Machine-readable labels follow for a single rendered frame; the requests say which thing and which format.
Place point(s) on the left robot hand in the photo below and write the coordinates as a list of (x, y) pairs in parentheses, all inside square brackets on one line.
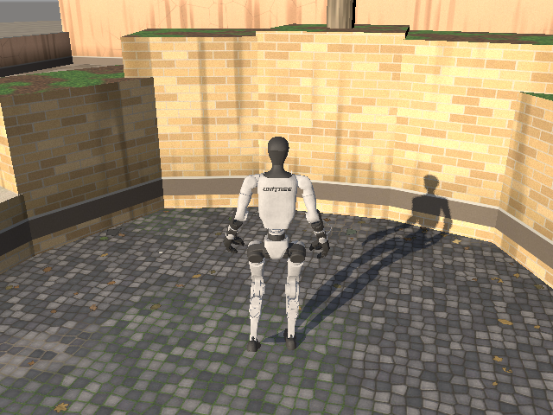
[(237, 241)]

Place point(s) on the right robot forearm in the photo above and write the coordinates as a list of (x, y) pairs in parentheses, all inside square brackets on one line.
[(319, 229)]

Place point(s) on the robot right upper arm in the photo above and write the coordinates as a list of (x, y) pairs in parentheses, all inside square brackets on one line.
[(303, 182)]

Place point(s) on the left robot forearm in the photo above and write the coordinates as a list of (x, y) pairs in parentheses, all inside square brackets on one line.
[(233, 227)]

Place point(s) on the robot left foot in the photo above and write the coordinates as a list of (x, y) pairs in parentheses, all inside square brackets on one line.
[(253, 346)]

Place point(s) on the robot left upper arm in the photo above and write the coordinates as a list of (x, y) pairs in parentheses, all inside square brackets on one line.
[(244, 198)]

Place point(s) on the right robot hand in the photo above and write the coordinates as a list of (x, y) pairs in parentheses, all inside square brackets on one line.
[(317, 246)]

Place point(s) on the left robot shin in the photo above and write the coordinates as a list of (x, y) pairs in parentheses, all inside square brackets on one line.
[(256, 305)]

